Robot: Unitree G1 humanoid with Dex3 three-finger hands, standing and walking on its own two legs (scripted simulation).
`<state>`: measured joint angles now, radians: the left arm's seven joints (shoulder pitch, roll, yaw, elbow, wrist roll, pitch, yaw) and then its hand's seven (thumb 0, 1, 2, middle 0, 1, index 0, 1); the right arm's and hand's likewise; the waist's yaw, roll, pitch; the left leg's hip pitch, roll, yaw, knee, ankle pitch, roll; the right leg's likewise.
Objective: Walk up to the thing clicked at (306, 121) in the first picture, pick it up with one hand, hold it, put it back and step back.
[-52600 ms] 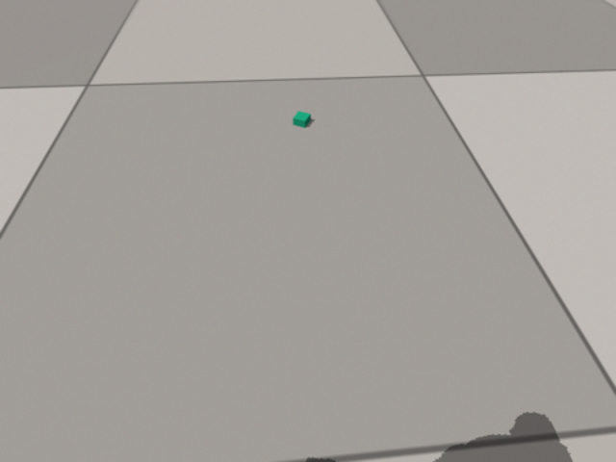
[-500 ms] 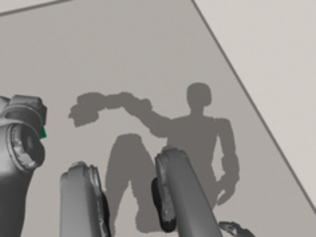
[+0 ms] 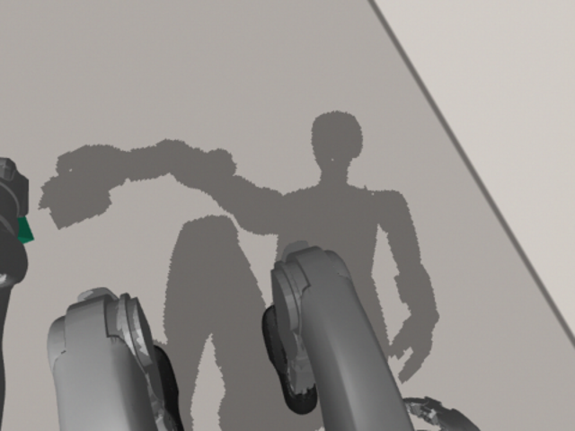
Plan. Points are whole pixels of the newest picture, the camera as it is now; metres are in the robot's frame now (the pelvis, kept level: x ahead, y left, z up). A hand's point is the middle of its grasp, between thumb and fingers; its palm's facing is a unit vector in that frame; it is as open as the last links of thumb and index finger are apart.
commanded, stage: crouch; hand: left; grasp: from above
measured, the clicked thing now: out of the picture +0.44 +0.31 -0.19
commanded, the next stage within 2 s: lower in 0.28 s
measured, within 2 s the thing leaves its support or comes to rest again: rests again in 1.26 s
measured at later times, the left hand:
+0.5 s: hand out of the picture +0.45 +0.31 -0.20, palm faces +0.00 -0.47 -0.88, open 8.3 cm
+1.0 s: hand (13, 216) +0.45 +0.30 -0.26, palm faces +0.01 -0.49 -0.87, open 8.3 cm
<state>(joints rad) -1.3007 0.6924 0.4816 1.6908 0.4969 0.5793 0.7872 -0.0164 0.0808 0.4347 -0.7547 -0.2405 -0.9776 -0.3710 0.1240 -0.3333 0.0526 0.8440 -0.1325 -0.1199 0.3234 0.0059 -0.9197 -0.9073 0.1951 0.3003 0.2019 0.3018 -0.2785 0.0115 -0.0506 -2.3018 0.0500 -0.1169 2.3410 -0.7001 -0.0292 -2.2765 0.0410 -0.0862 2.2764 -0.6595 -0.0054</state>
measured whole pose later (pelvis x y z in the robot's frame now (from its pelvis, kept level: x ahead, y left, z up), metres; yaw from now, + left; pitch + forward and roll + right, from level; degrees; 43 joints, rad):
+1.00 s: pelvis +0.00 +0.01 -0.02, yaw -5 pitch +31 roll -12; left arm -1.34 0.93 0.49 1.75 0.47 0.51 0.87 -0.01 0.07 0.43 -0.76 -0.25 -0.99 -0.38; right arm 0.09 -0.39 0.21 0.80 -0.17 -0.20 0.48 0.00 -0.93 -0.91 0.19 0.30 0.20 0.30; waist -0.38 -0.09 0.20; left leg -2.32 0.03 -0.23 2.47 -0.72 -0.02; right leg -2.23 0.05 -0.18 2.32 -0.66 0.02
